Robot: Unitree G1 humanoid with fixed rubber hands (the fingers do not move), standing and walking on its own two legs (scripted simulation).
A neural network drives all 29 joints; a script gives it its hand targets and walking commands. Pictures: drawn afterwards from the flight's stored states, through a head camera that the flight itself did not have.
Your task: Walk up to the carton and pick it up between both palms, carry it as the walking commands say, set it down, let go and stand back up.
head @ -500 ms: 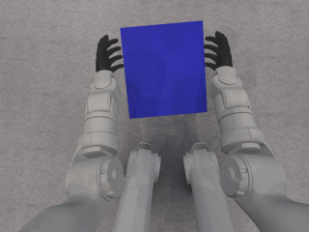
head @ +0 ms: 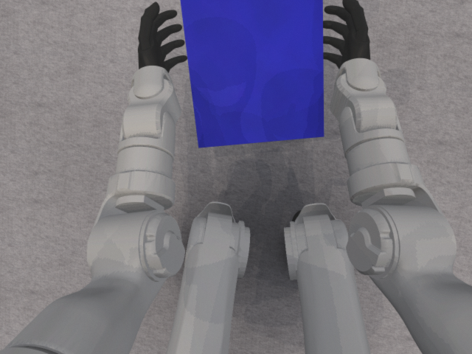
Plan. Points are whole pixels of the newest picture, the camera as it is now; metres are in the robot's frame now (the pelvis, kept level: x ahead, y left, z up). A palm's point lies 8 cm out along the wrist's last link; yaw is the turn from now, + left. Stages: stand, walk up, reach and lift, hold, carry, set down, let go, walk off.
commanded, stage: set down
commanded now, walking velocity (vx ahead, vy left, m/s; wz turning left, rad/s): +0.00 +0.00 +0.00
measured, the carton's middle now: (252, 74) +0.53 +0.02 -0.23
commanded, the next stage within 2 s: none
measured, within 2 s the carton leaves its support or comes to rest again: rests again in 1.52 s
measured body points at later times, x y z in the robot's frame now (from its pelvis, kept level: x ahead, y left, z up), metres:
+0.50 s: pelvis +0.01 +0.00 -0.03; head +0.37 +0.01 +0.24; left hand +0.53 +0.16 -0.20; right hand +0.55 -0.12 -0.21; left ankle +0.10 +0.13 -0.39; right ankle +0.11 -0.13 -0.39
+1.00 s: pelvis +0.01 +0.00 -0.05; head +0.36 +0.01 +0.22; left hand +0.53 +0.17 -0.22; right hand +0.54 -0.12 -0.23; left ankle +0.10 +0.12 -0.39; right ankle +0.11 -0.13 -0.39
